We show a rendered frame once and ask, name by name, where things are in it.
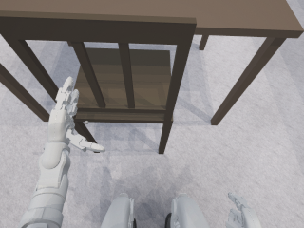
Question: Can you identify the robot left forearm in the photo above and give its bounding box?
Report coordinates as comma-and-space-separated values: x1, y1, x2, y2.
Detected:
17, 142, 71, 228

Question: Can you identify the right robot thigh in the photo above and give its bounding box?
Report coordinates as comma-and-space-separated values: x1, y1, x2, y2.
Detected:
171, 196, 210, 228

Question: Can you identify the robot left shin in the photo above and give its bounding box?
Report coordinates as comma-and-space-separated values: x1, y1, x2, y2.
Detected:
119, 193, 133, 228

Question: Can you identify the chair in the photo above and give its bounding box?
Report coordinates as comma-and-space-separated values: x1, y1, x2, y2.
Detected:
0, 10, 197, 155

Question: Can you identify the robot right hand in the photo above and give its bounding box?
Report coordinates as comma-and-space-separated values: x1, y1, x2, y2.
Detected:
225, 192, 263, 228

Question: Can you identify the table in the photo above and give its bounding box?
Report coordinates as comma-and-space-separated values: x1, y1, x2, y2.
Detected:
0, 0, 304, 125

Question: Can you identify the robot left hand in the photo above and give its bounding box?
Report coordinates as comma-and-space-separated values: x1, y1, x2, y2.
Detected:
47, 76, 105, 153

